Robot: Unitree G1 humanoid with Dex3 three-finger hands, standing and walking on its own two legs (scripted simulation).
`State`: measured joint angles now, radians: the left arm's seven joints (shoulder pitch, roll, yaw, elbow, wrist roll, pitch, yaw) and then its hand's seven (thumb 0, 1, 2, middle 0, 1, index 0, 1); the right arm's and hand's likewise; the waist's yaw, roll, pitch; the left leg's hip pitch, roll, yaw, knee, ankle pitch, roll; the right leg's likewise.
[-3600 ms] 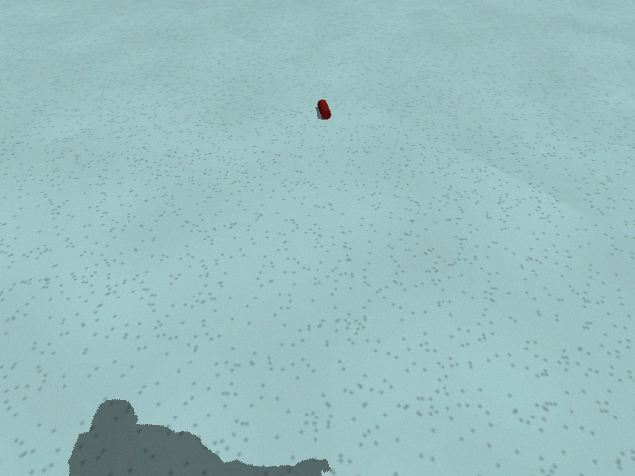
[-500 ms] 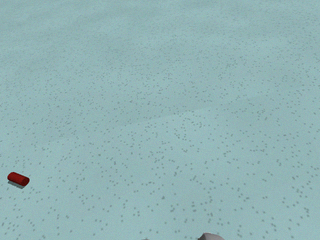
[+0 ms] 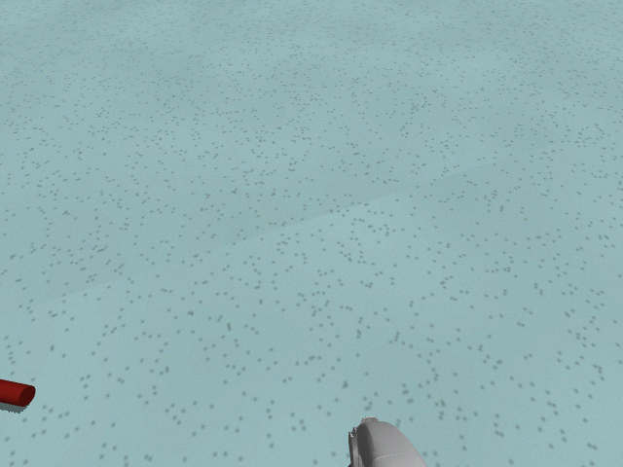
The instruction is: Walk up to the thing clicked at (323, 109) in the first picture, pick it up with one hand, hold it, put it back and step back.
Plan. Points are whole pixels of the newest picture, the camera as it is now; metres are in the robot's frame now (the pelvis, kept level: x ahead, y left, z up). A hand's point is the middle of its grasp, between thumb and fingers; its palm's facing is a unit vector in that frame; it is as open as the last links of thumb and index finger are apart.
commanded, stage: walk up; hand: left
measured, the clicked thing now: (7, 391) +0.49 +0.90 -0.72
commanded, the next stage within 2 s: none
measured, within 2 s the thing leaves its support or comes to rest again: neither
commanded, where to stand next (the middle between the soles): +0.04 +0.74 m, yaw -15 degrees
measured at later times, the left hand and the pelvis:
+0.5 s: hand out of the picture +0.12 +0.58 -0.14, palm faces -0.07 -0.76 -0.65, open 7.4 cm; pelvis +0.03 +0.24 -0.03, yaw -4 degrees
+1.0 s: hand out of the picture +0.10 +0.77 -0.12, palm faces -0.13 -0.77 -0.62, open 7.4 cm; pelvis +0.01 +0.46 -0.03, yaw -5 degrees
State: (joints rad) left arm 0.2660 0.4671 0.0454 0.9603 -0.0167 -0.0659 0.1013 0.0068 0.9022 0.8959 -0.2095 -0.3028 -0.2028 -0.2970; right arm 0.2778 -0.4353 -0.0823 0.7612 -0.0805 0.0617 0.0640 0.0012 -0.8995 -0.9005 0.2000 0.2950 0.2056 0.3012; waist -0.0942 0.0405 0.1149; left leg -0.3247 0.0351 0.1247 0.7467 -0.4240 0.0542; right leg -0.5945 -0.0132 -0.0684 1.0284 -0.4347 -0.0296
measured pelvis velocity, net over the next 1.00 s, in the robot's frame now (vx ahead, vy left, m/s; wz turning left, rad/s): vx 0.01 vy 0.46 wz -0.09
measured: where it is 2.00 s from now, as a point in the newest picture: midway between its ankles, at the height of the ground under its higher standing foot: outside the picture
